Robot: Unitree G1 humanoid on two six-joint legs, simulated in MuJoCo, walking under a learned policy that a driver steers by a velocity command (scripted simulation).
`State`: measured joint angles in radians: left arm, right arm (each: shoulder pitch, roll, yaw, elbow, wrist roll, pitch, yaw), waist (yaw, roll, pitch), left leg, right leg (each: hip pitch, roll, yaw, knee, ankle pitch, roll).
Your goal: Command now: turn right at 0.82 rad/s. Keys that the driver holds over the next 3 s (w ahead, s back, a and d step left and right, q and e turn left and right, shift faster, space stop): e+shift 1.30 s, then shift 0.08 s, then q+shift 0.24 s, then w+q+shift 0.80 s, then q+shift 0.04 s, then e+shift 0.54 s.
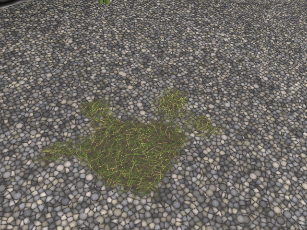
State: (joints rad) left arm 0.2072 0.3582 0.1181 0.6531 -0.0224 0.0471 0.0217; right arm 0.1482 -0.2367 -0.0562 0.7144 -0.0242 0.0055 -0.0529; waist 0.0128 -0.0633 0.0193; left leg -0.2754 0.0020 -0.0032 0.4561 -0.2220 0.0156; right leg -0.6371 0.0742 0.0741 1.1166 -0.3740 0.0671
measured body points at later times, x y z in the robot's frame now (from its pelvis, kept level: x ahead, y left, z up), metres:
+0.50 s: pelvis +0.01 -0.05 +0.00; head +0.05 -0.09 +0.44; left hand +0.29 +0.14 -0.08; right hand +0.03 -0.39 -0.10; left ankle +0.08 +0.09 -0.66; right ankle -0.02 -0.14 -0.74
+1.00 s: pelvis +0.04 -0.03 +0.00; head +0.07 -0.07 +0.45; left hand +0.37 -0.01 -0.10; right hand -0.10 -0.32 -0.09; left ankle +0.15 +0.02 -0.74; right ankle -0.08 -0.12 -0.67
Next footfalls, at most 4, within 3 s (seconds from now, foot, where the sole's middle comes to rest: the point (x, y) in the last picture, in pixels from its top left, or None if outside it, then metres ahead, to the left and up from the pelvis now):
0.32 right None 0.02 -0.16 -0.78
0.72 left None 0.18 -0.01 -0.78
1.14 right None -0.07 -0.14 -0.78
1.56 left None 0.16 -0.13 -0.78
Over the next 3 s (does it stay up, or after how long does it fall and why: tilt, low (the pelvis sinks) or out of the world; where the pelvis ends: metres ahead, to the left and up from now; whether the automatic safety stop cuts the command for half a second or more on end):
stays up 0.61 -0.61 -0.01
